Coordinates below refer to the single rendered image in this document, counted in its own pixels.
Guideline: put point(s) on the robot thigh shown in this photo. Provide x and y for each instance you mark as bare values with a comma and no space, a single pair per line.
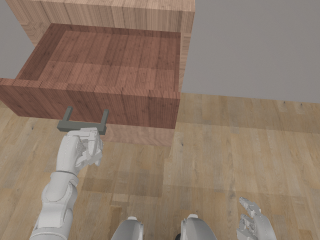
196,229
129,229

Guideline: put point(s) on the right robot hand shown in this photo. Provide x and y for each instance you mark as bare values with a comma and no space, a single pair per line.
260,227

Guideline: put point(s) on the robot left forearm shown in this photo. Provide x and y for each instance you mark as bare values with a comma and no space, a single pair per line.
58,198

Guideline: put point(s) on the robot right thigh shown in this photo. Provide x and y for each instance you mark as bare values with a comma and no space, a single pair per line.
196,229

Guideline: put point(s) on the robot left thigh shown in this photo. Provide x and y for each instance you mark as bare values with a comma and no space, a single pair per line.
129,229

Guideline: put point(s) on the cabinet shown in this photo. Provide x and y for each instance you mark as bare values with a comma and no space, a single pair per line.
35,16

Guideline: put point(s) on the left robot hand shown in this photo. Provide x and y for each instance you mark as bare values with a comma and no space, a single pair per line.
86,142

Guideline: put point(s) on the handle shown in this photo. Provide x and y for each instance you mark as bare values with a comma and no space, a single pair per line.
65,125

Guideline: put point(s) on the drawer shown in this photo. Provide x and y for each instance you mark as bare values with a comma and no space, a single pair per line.
134,73

